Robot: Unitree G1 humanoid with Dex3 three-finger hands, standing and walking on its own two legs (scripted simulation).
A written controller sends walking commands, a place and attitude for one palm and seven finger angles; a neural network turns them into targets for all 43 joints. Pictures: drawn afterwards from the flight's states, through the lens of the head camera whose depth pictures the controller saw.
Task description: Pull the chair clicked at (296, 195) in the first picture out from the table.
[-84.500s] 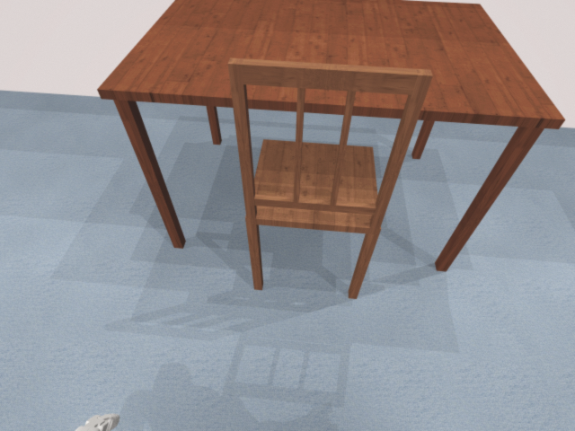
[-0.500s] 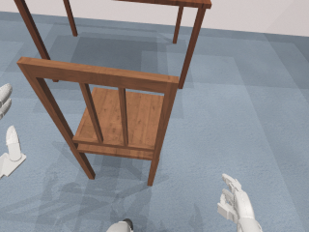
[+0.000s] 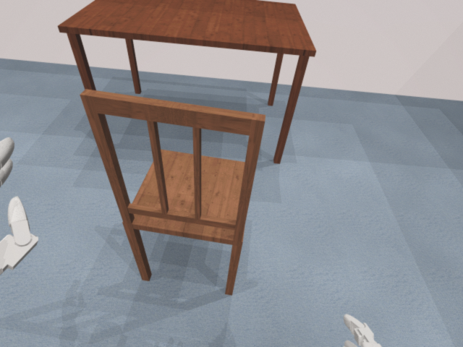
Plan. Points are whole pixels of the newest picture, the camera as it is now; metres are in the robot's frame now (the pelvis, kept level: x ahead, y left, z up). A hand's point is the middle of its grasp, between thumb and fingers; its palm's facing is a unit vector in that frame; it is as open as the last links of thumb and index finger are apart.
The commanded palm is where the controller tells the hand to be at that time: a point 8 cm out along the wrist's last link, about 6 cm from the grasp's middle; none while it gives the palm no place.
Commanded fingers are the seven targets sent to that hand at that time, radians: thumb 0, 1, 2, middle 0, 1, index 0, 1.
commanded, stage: stop stepping back and stand still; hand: left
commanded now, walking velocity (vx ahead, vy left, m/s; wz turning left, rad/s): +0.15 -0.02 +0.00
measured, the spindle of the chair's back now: (159, 172) +0.56 +0.21 -0.07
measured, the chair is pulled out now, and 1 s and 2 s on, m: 0.70 0.70 0.70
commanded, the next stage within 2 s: let the arm hang, fingers relaxed in 0.20 s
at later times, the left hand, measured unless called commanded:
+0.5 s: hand (125, 339) +0.17 +0.19 -0.11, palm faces +0.03 -0.97 -0.25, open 7.4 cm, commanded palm none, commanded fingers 0.00 0.90 0.90 -0.20 -0.30 -0.20 -0.30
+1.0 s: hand out of the picture -0.01 +0.19 -0.16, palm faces +0.03 -0.97 -0.24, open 7.3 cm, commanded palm none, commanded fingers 0.00 0.90 0.90 -0.20 -0.30 -0.20 -0.30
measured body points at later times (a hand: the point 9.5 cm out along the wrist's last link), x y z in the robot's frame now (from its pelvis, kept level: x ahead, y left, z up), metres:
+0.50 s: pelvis +0.02 +0.00 +0.00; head +0.03 +0.00 +0.44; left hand +0.17 +0.24 -0.09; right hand +0.14 -0.25 -0.12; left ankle +0.01 +0.12 -0.73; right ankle +0.02 -0.14 -0.73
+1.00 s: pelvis +0.00 -0.01 +0.00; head +0.01 -0.02 +0.45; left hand -0.01 +0.24 -0.14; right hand +0.00 -0.23 -0.16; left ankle +0.01 +0.12 -0.73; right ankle +0.02 -0.14 -0.73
